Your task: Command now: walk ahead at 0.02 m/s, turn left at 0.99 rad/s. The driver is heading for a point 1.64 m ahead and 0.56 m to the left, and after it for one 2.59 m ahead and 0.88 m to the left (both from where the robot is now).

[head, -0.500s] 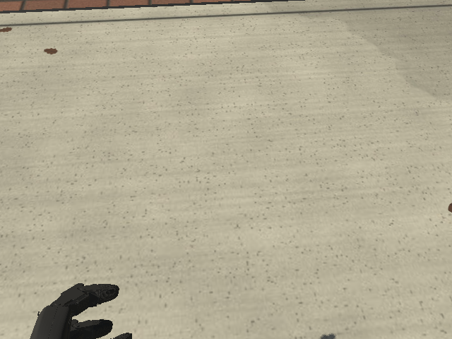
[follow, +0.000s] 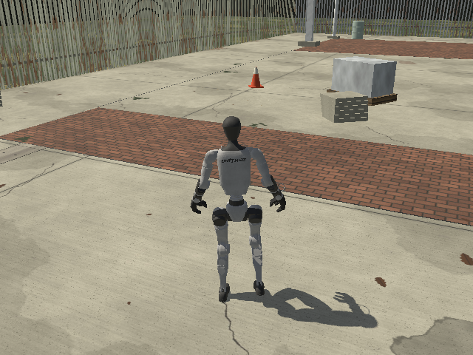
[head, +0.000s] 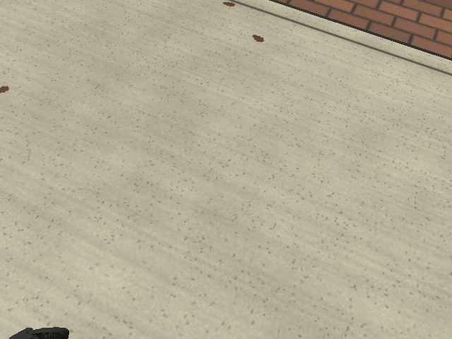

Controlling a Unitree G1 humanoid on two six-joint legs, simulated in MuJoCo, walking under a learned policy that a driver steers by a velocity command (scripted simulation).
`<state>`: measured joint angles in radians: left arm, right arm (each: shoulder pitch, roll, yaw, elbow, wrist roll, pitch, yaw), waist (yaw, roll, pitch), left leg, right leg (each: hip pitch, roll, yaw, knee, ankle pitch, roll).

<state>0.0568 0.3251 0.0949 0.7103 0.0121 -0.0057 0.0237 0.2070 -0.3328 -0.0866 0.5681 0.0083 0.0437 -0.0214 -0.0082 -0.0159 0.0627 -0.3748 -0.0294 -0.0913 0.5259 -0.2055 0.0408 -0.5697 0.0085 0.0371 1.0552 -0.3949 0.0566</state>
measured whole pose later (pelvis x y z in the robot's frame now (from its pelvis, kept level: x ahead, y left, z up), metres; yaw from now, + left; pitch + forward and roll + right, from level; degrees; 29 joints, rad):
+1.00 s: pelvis +0.03 +0.02 +0.00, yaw +20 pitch -1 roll +0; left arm 0.18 0.27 0.04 0.88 0.01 0.00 0.03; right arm 0.21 -0.22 -0.03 0.73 -0.01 0.00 -0.01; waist 0.02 0.00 0.02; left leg -0.17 -0.05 -0.05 0.50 -0.31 0.03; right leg -0.21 -0.06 0.03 0.47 -0.25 0.07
